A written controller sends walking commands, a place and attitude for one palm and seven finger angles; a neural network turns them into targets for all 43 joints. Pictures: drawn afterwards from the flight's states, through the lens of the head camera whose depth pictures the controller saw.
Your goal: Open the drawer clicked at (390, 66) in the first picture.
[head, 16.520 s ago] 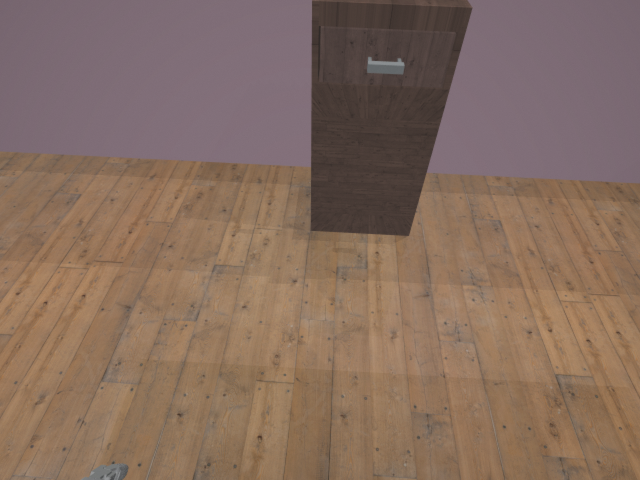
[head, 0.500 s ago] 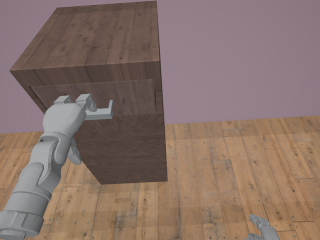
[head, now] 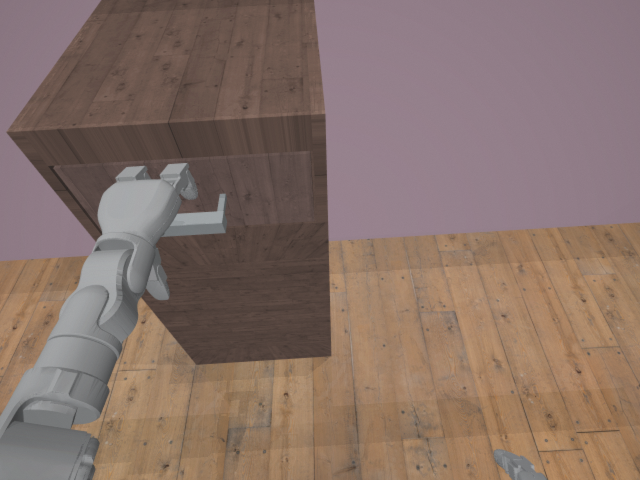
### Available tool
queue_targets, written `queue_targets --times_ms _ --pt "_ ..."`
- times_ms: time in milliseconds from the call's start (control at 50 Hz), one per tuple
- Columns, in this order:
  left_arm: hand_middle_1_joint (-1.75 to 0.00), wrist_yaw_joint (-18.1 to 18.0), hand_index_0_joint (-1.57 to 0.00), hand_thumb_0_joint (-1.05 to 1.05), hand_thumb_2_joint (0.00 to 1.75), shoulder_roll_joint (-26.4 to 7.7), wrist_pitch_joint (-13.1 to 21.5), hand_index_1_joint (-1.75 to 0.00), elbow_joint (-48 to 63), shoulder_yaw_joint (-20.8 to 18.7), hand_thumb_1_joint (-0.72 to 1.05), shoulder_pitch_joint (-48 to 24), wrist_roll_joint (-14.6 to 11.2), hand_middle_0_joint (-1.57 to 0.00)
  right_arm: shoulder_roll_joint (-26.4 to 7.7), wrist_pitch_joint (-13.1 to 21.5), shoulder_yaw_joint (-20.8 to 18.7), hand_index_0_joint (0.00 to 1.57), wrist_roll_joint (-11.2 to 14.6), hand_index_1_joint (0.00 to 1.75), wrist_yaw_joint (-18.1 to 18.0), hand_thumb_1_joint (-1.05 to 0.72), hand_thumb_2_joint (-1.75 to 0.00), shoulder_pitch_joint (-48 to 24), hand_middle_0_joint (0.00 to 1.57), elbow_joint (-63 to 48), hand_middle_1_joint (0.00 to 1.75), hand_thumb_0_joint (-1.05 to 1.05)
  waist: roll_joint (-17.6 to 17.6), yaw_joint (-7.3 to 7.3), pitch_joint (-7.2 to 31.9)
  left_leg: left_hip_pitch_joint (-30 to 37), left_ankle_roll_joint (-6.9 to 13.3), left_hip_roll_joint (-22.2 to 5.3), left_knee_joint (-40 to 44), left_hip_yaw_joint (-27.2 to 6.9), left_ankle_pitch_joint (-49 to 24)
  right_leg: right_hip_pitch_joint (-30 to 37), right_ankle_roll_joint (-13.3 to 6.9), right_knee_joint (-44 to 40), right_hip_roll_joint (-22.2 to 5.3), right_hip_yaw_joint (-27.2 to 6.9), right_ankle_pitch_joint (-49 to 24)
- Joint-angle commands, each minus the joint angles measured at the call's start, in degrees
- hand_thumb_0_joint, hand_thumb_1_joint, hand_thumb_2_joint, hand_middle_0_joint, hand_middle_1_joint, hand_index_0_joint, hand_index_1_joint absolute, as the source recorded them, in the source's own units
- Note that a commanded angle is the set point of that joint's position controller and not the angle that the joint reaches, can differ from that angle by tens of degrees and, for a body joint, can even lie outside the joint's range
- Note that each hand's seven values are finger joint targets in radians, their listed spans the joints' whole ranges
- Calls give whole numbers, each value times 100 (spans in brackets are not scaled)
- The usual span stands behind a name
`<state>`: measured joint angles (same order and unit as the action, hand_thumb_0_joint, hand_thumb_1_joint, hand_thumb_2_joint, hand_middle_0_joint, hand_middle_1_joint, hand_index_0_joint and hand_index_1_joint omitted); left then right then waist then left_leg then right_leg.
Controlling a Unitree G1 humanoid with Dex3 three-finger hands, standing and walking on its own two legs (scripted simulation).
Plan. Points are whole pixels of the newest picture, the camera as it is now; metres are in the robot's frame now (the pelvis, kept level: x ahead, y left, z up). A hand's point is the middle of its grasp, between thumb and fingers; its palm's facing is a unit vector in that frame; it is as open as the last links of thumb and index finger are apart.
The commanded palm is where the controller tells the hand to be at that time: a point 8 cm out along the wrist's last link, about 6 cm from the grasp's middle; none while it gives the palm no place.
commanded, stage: move the hooked fingers above the handle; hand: left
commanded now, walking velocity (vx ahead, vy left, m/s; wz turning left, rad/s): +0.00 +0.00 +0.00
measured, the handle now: (193, 212) +0.50 +0.25 +0.01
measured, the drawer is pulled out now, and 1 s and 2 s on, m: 0.00 0.00 0.00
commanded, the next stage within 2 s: lower the fingers behind the handle in 1.22 s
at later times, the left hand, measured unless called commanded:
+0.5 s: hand (166, 205) +0.45 +0.26 +0.07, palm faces -0.03 -0.02 -1.00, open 13.7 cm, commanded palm +0.43 +0.27 +0.12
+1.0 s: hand (156, 209) +0.45 +0.28 +0.06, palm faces -0.04 -0.01 -1.00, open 13.7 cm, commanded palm +0.45 +0.27 +0.12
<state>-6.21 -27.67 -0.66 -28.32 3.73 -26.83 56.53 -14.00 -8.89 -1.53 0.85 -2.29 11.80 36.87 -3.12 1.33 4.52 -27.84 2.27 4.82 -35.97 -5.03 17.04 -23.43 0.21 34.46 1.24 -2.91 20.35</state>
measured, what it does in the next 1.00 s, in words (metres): stands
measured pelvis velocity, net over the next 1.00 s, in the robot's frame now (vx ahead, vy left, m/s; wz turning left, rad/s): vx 0.00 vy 0.00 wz -0.02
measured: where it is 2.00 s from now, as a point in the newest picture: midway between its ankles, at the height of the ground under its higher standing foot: outside the picture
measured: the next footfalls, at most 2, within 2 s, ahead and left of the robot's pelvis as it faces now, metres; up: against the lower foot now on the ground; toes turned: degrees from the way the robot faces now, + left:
none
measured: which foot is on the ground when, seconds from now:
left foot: down 0.00-1.00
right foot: down 0.00-1.00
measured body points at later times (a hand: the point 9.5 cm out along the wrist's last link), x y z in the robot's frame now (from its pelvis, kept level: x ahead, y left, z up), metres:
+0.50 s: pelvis +0.00 -0.02 -0.01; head +0.07 -0.03 +0.44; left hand +0.45 +0.26 +0.12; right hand +0.04 -0.30 -0.14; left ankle +0.00 +0.09 -0.73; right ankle -0.04 -0.13 -0.73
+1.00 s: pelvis +0.00 +0.00 -0.01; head +0.07 +0.00 +0.43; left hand +0.45 +0.27 +0.11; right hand +0.05 -0.27 -0.14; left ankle +0.00 +0.09 -0.73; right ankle -0.04 -0.13 -0.73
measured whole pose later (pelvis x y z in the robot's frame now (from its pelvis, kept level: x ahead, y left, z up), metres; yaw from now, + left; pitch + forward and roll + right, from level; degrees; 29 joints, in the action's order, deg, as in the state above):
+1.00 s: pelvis +0.00 +0.00 -0.01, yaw -1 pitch +16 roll -2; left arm -10.4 -34.1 7.0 -53.0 -0.3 -41.9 59.9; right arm -14.8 -8.8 -2.5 0.9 -3.1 18.3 38.6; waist -2.7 -2.8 7.7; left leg -38.0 2.2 3.5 -41.6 -5.0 18.9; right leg -32.7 0.2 37.8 2.8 -2.6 20.8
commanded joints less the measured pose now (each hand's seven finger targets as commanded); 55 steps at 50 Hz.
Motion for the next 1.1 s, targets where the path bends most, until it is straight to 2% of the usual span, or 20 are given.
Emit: queue_targets --times_ms 0,60,120,200,260,320,400,440,480,560,580,660,720,760,780,840,900,940,980,1080 --pt "-120 -453 -30 0 30 -1729 -178 -120 287 -889 -50 -2545 88 -30 -790 150 -257 20 8 30 -105 -90 -90 90 20 -518 30 0 29 -64 1898 1360 -120 -261 278 176 -2173 185 -337 -211 160 456 -1597" --pt "-120 -394 -30 0 30 -1784 -186 -120 39 -809 -50 -2783 135 -30 -836 118 -276 20 0 30 -150 -90 -90 173 20 -527 30 0 13 -139 2173 1306 -71 -224 224 241 -2187 330 -314 -217 141 396 -1758" --pt "-120 -213 -30 0 30 -1712 -35 -120 -424 -605 -50 -3106 93 -30 -875 121 -297 20 46 30 -201 -90 -90 334 20 -468 30 0 223 -330 1887 1188 19 -238 189 284 -1872 156 -268 -315 126 361 -1681" --pt "-120 -18 -30 0 30 -1890 371 -120 -647 -610 -50 -3505 68 -30 -907 139 -322 20 51 30 -274 -90 -90 555 20 -408 30 0 269 -447 1923 974 105 -181 63 366 -1735 199 -228 -335 91 232 -1910" --pt "-120 -57 -30 0 30 -2172 691 -120 -693 -821 -50 -3791 125 -30 -912 122 -342 20 29 30 -300 -90 -90 716 20 -352 30 0 117 -484 2011 831 93 -178 -36 343 -1819 94 -243 -231 105 204 -1986" --pt "-120 -262 -30 0 30 -2485 884 -120 -902 -1169 -50 -3648 191 -30 -907 129 -391 20 13 30 -285 -90 -90 846 20 -311 30 0 -190 -408 2165 756 65 -206 -163 377 -2070 -8 -268 -64 136 212 -2162" --pt "-120 -511 -30 0 30 -2787 762 -120 -1260 -1442 -50 -3498 221 -30 -933 97 -414 20 -18 30 -226 -90 -90 968 20 -287 30 0 -113 -340 2488 403 50 -204 -304 463 -2280 185 -235 114 140 192 -2601" --pt "-120 -564 -30 0 30 -2875 652 -120 -1315 -1569 -50 -3147 222 -30 -944 71 -429 20 -39 30 -174 -90 -90 984 20 -332 30 0 -212 -179 2739 431 38 -208 -300 518 -2440 365 -241 157 150 194 -2735" --pt "-120 -549 -30 0 30 -2973 578 -120 -1353 -1621 -50 -3016 215 -30 -972 35 -428 20 -25 30 -150 -90 -90 980 20 -343 30 0 -73 -189 2762 298 46 -220 -289 547 -2406 546 -207 151 135 166 -2910" --pt "-120 -518 -30 0 30 -2907 475 -120 -1346 -1582 -50 -2947 152 -30 -1000 -17 -423 20 28 30 -166 -90 -90 883 20 -380 30 0 314 -280 2353 125 99 -220 -168 606 -2096 618 -161 -19 129 142 -2834" --pt "-120 -510 -30 0 30 -2910 502 -120 -1243 -1486 -50 -3178 191 -30 -1012 -7 -423 20 48 30 -186 -90 -90 905 20 -362 30 0 172 -345 2354 180 110 -224 -142 595 -2038 556 -159 -35 124 135 -2731" --pt "-120 -405 -30 0 30 -2773 680 -120 -1203 -1261 -50 -3591 242 -30 -1020 45 -433 20 73 30 -262 -90 -90 987 20 -296 30 0 127 -587 2109 425 143 -271 -119 489 -1801 121 -174 -174 162 173 -2123" --pt "-120 -368 -30 0 30 -2350 864 -120 -1084 -842 -50 -3908 234 -30 -973 118 -450 20 74 30 -284 -90 -90 1074 20 -249 30 0 -256 -720 2033 827 126 -290 -128 392 -1622 -401 -198 -230 195 224 -1547" --pt "-120 -376 -30 0 30 -2416 963 -120 -1050 -905 -50 -4079 207 -30 -976 140 -451 20 44 30 -290 -90 -90 1139 20 -196 30 0 -333 -737 2134 1005 99 -318 -163 307 -1777 -563 -233 -193 215 262 -1469" --pt "-120 -393 -30 0 30 -2274 968 -120 -1082 -798 -50 -4073 201 -30 -952 151 -457 20 46 30 -279 -90 -90 1177 20 -187 30 0 -471 -728 2207 1141 72 -321 -177 288 -1839 -678 -239 -157 223 294 -1425" --pt "-120 -485 -30 0 30 -2274 900 -120 -1357 -832 -50 -4130 201 -30 -967 155 -427 20 25 30 -231 -90 -90 1198 20 -163 30 0 -430 -699 2111 1099 10 -343 -180 206 -1808 -912 -267 -91 252 379 -1238" --pt "-120 -619 -30 0 30 -2522 743 -120 -1516 -1074 -50 -4052 254 -30 -984 128 -395 20 -10 30 -162 -90 -90 1197 20 -190 30 0 -502 -534 2340 1070 -53 -347 -208 194 -2091 -802 -303 36 269 421 -1377" --pt "-120 -681 -30 0 30 -2253 601 -120 -1522 -818 -50 -4319 267 -30 -976 123 -388 20 -4 30 -142 -90 -90 1183 20 -205 30 0 -323 -659 2225 1022 -50 -360 -196 179 -2056 -869 -284 8 275 453 -1353" --pt "-120 -712 -30 0 30 -2529 507 -120 -1690 -987 -50 -4416 287 -30 -1025 113 -371 20 1 30 -151 -90 -90 1196 20 -178 30 0 -123 -680 2158 833 -15 -357 -175 198 -1909 -760 -259 -23 257 421 -1359" --pt "-120 -676 -30 0 30 -2533 380 -120 -1799 -943 -50 -4465 313 -30 -1007 94 -340 20 9 30 -167 -90 -90 1208 20 -210 30 0 -144 -636 2287 820 8 -327 -145 230 -1851 -597 -261 -47 244 397 -1370"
